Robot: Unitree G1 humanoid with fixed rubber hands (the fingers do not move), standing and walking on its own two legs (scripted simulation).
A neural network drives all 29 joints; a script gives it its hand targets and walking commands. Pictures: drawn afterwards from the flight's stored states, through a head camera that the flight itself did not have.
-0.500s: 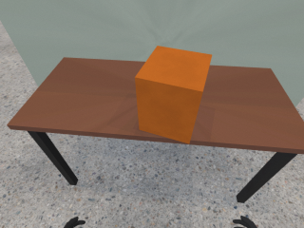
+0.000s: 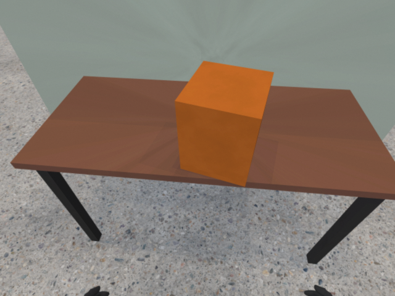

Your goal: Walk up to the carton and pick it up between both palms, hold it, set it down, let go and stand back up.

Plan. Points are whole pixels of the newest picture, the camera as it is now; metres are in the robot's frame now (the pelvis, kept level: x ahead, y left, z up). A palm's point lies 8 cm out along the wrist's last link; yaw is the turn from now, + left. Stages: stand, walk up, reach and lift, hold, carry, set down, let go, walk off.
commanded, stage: stand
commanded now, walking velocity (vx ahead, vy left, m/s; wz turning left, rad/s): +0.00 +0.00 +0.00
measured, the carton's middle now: (224, 123) +0.57 -0.06 +0.03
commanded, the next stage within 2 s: walk up in 1.58 s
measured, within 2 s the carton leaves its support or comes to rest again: neither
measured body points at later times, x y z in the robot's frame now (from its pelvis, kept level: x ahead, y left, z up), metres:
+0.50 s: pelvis +0.00 +0.00 +0.00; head +0.01 +0.00 +0.45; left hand +0.12 +0.25 -0.11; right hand +0.10 -0.26 -0.10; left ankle +0.01 +0.12 -0.73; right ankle +0.01 -0.12 -0.73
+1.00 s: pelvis +0.00 +0.00 +0.00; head +0.00 +0.00 +0.45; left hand +0.10 +0.25 -0.11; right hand +0.09 -0.26 -0.11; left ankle +0.01 +0.12 -0.73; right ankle +0.01 -0.12 -0.73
